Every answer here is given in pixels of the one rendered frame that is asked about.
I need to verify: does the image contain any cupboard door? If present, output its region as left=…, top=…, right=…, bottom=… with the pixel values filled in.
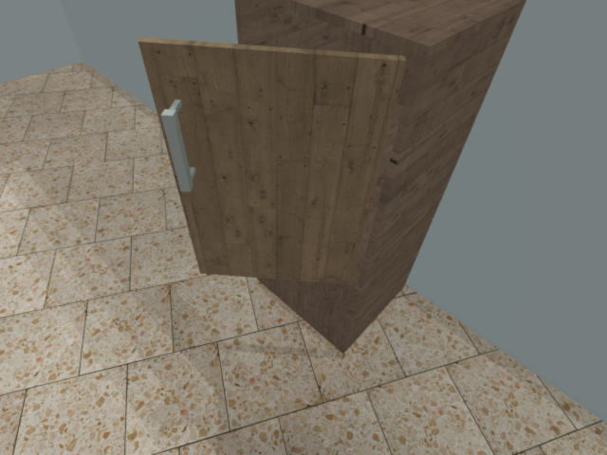
left=138, top=37, right=406, bottom=284

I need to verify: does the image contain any handle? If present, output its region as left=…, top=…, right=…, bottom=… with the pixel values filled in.
left=161, top=100, right=196, bottom=191

